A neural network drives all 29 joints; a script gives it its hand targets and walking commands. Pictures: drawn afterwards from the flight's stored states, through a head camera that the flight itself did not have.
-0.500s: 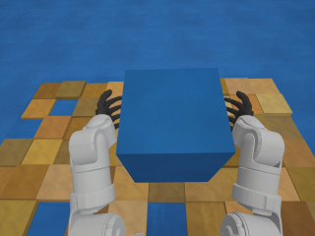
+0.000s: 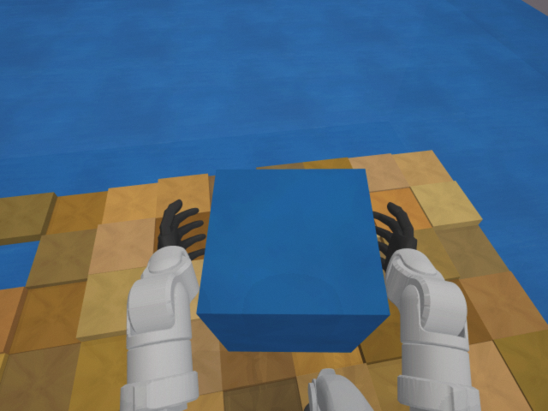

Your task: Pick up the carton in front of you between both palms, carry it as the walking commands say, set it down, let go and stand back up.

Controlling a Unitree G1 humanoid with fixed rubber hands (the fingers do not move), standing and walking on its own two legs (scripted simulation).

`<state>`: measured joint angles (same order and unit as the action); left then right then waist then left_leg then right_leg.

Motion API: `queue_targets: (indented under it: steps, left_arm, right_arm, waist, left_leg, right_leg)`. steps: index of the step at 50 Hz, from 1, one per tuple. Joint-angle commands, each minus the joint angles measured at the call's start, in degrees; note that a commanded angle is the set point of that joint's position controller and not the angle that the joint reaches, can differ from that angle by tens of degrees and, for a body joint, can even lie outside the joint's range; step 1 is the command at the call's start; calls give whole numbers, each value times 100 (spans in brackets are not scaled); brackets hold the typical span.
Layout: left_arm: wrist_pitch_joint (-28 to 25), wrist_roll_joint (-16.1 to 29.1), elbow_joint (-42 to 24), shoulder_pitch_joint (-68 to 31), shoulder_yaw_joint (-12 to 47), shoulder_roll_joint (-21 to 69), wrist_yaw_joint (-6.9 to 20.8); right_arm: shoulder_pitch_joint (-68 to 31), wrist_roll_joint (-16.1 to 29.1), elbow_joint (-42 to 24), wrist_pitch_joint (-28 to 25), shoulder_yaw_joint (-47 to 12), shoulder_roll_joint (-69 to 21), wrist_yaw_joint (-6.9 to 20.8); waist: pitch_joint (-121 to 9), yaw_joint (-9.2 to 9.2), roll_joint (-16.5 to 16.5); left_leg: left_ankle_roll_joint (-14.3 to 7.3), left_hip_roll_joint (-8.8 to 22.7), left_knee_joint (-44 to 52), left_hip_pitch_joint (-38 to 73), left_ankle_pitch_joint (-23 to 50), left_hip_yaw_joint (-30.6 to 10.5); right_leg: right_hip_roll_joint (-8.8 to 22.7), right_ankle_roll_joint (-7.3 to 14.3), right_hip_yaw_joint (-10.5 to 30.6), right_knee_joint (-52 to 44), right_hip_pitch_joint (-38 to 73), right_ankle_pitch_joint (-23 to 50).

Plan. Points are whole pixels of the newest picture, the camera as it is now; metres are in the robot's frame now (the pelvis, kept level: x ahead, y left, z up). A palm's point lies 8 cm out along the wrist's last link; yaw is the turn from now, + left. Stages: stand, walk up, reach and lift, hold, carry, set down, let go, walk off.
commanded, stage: carry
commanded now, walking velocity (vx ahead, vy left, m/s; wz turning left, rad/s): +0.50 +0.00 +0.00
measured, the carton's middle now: (289, 269) +0.33 -0.03 +0.00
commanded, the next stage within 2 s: none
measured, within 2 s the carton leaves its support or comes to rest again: neither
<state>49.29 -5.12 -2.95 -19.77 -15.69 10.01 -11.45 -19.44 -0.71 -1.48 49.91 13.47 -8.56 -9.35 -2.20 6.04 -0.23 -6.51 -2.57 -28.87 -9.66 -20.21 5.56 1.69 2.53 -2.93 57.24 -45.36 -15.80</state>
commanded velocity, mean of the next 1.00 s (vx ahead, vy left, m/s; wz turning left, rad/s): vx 0.50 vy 0.00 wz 0.00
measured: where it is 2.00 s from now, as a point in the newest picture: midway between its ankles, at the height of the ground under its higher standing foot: (252, 170)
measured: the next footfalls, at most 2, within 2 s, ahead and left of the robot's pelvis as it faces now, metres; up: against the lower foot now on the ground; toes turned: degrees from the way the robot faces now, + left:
right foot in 0.06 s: +0.26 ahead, -0.11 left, +0.03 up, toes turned -4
left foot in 0.40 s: +0.40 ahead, +0.11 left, +0.04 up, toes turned +5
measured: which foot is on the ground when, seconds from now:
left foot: down 0.00-0.10, up 0.12-0.38, down 0.40-0.84, up 0.86-1.00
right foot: up 0.00-0.04, down 0.06-0.42, up 0.44-0.80, down 0.82-1.00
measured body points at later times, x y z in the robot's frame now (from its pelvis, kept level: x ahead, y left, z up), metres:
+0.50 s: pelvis +0.33 +0.02 +0.03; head +0.33 +0.03 +0.48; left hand +0.68 +0.18 +0.17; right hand +0.68 -0.13 +0.17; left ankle +0.36 +0.10 -0.69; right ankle +0.24 -0.10 -0.63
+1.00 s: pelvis +0.64 -0.04 +0.05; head +0.69 -0.05 +0.49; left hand +0.98 +0.14 +0.14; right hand +1.01 -0.17 +0.13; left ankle +0.57 +0.08 -0.60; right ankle +0.69 -0.11 -0.68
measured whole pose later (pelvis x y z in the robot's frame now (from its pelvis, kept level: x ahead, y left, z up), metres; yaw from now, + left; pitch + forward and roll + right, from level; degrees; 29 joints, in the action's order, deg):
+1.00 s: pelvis +0.64 -0.04 +0.05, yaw +2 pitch +5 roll +0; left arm 60.0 0.1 -8.2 -27.8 -16.3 9.6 -11.1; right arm -28.7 -0.3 -7.3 60.9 18.7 -7.9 -12.2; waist 0.9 -3.6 -1.2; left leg -2.0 0.4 -67.1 -31.2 -23.3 0.2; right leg -0.7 4.9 -7.1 32.9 -26.1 -12.4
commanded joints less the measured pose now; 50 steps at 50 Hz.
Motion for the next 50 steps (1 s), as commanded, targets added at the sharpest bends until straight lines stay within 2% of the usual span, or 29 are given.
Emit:
queue_targets:
  steps: [1, 2, 3, 4, 5, 6, 8, 12, 15, 17, 18, 19, 20, 21, 22, 24, 25, 31, 35, 37, 38, 39, 40, 41, 42, 44, 45, 47, 50]
  left_arm:
    - [-40, 644, -305, -2574, 3375, 3766, -34]
    - [-20, 701, -364, -2643, 3398, 3696, -45]
    - [0, 752, -360, -2589, 3420, 3595, -56]
    - [26, 833, -355, -2613, 3418, 3393, -100]
    - [70, 990, -541, -2295, 3619, 3578, -96]
    - [104, 1112, -608, -2189, 3694, 3747, -55]
    - [112, 1568, -1215, -3042, 4155, 4170, 66]
    - [239, 2003, -1399, -3702, 4474, 3913, 181]
    - [445, 1920, -986, -3522, 4239, 3650, 141]
    - [608, 1830, -873, -3474, 4045, 3514, 74]
    - [707, 1746, -861, -3548, 3967, 3477, 15]
    - [812, 1681, -890, -3609, 3831, 3300, -57]
    - [906, 1568, -891, -3633, 3671, 3169, -128]
    - [1003, 1427, -760, -3573, 3491, 3095, -202]
    - [1055, 1366, -753, -3553, 3301, 3116, -245]
    - [1120, 1182, -617, -3627, 2936, 3157, -291]
    - [1148, 1147, -631, -3769, 2868, 3224, -292]
    - [1251, 703, -147, -3677, 2754, 3240, -291]
    - [1250, 905, -447, -4122, 2867, 3446, -205]
    - [1251, 919, -402, -4118, 2900, 3466, -174]
    - [1243, 915, -376, -4107, 2887, 3475, -155]
    - [1237, 950, -299, -3995, 2928, 3458, -134]
    - [1220, 996, -266, -3952, 2957, 3390, -118]
    - [1205, 1044, -172, -3925, 2966, 3314, -119]
    - [1196, 1142, -178, -3809, 3018, 3466, -96]
    - [1099, 1476, -793, -4246, 3331, 3912, 53]
    - [1042, 1651, -1088, -4487, 3550, 4137, 115]
    - [916, 1835, -1423, -4630, 3787, 4221, 178]
    - [813, 1793, -1435, -4148, 3867, 3976, 171]
  right_arm:
    - [-3479, 1168, -944, -120, -3915, -4162, 16]
    - [-3387, 1097, -934, -84, -3825, -4015, -30]
    - [-3363, 1011, -930, -44, -3721, -3840, -86]
    - [-3122, 939, -904, 15, -3635, -3783, -132]
    - [-2665, 883, -920, 26, -3444, -3727, -162]
    - [-2514, 892, -870, 24, -3275, -3719, -164]
    - [-2803, 712, -1106, 8, -2976, -3781, -184]
    - [-2807, 197, -1122, 97, -2634, -3210, -323]
    - [-2856, 112, -1064, 311, -2583, -2928, -367]
    - [-3088, 322, -1144, 486, -2705, -2864, -337]
    - [-3213, 438, -1122, 566, -2729, -2839, -337]
    - [-3279, 472, -1051, 653, -2708, -2622, -362]
    - [-3428, 547, -987, 738, -2676, -2564, -401]
    - [-3490, 612, -991, 841, -2654, -2574, -431]
    - [-3658, 715, -1102, 906, -2753, -2688, -433]
    - [-4203, 1055, -1252, 1007, -3008, -3037, -362]
    - [-4445, 1205, -1295, 1021, -3092, -3193, -313]
    - [-4229, 1086, -629, 1126, -2954, -3395, -201]
    - [-4520, 1133, -785, 1100, -3064, -3706, -168]
    - [-4532, 1051, -752, 1108, -3096, -3749, -188]
    - [-4580, 1005, -778, 1102, -3114, -3718, -210]
    - [-4496, 910, -771, 1106, -3097, -3655, -243]
    - [-4464, 845, -817, 1118, -3055, -3570, -281]
    - [-4292, 804, -823, 1129, -3052, -3616, -311]
    - [-4296, 790, -837, 1145, -3036, -3594, -335]
    - [-4470, 848, -943, 1046, -2939, -3977, -299]
    - [-4559, 924, -1089, 969, -2919, -4095, -269]
    - [-4488, 844, -1256, 853, -2909, -4039, -275]
    - [-3999, 585, -1363, 760, -2989, -3757, -306]
  waist:
    - [-2131, -617, -591]
    - [-2560, -953, -568]
    - [-3144, -1279, 163]
    - [-3673, -1319, 1731]
    - [-3749, -1345, 1559]
    - [-3442, -1323, 712]
    - [-2961, -1166, 101]
    - [-2367, -1031, 355]
    - [-2097, -874, 999]
    - [-2034, -689, 836]
    - [-2273, -449, 81]
    - [-2249, -338, -1043]
    - [-2333, -297, -1874]
    - [-2405, -297, -1142]
    - [-2333, -248, -643]
    - [-2218, -270, -167]
    - [-2224, -312, -259]
    - [-1794, -242, -770]
    - [-1559, -168, -820]
    - [-1554, -318, -947]
    - [-1842, -574, -981]
    - [-2339, -866, -742]
    - [-2965, -1086, 311]
    - [-3240, -1062, 1983]
    - [-3170, -1006, 1953]
    - [-2848, -1004, 737]
    - [-2718, -998, 444]
    - [-2833, -900, 510]
    - [-2734, -978, 741]
  left_leg:
    - [-65, 946, -503, 539, 6254, -249]
    - [165, 813, -1598, 95, 5829, 102]
    - [435, 452, -3213, -1177, 3492, -115]
    - [736, -532, -5419, -2791, -899, -324]
    - [578, -294, -6074, -3426, -1094, -931]
    - [460, 12, -5812, -3516, -954, -1102]
    - [425, 364, -4729, -3559, -796, -1090]
    - [373, 426, -2604, -2597, -770, -563]
    - [371, 252, -778, -1276, 584, -214]
    - [416, 69, 226, -251, 1455, 172]
    - [248, 342, 343, 813, 990, -153]
    - [-149, 1452, 618, 1496, 864, -1935]
    - [-781, 2453, 1038, 2046, 1363, -4116]
    - [-939, 2330, 857, 2218, 1252, -4120]
    - [-938, 2276, 598, 2255, 1943, -3828]
    - [-647, 2063, 639, 2158, 2698, -2974]
    - [-497, 1979, 714, 2012, 2689, -2671]
    - [-384, 1486, 1114, 1568, 2856, -1304]
    - [-297, 1440, 1012, 1710, 3338, -1147]
    - [-20, 1383, 922, 1267, 3751, -700]
    - [133, 1252, 146, 983, 4539, -236]
    - [346, 987, -910, 386, 4557, 63]
    - [602, 571, -2465, -806, 2717, 79]
    - [745, -224, -4018, -2396, -708, -208]
    - [555, -172, -4848, -3160, -1004, -563]
    - [358, 292, -4719, -3403, -612, -898]
    - [384, 426, -4389, -3238, -384, -900]
    - [417, 559, -3704, -2915, -200, -785]
    - [425, 572, -2909, -3009, 29, -580]
  right_leg:
    - [-847, 224, -1178, -2385, 2735, 1723]
    - [-639, 402, -932, -2665, 4068, 2256]
    - [411, 975, 784, -2675, 5659, 3014]
    - [1945, 1968, 3355, -2751, 6842, 4481]
    - [1740, 2108, 3520, -2652, 6987, 4074]
    - [1418, 1806, 3093, -2624, 6564, 3807]
    - [1351, 1343, 2708, -2916, 5728, 2658]
    - [1236, 1172, 1908, -3364, 4244, 1682]
    - [904, 764, 746, -3319, 3478, 1699]
    - [820, 571, 397, -2923, 3089, 800]
    - [568, 324, 7, -2016, 2570, 796]
    - [97, -46, -319, -964, 1503, -60]
    - [-450, -184, -66, 296, 327, -1551]
    - [-247, -60, 379, 948, 37, -1575]
    - [-133, -41, 391, 1121, -262, -1516]
    - [110, -93, 448, 852, -433, -1066]
    - [163, -119, 403, 649, -279, -847]
    - [40, -175, -86, -810, 138, 433]
    - [-12, -40, -212, -1808, 335, 909]
    - [-215, 36, -531, -2576, 1411, 957]
    - [-459, 116, -917, -2747, 2363, 937]
    - [-541, 257, -826, -2687, 3762, 827]
    - [574, 655, 969, -2725, 5269, 659]
    - [1898, 1367, 3486, -3240, 6192, 1122]
    - [1765, 1556, 3772, -3426, 6451, 1551]
    - [1544, 1174, 2825, -3111, 5792, 2274]
    - [1436, 1066, 2366, -3133, 5348, 2422]
    - [1346, 927, 1882, -3324, 5064, 2201]
    - [1363, 1118, 1598, -3549, 5079, 2144]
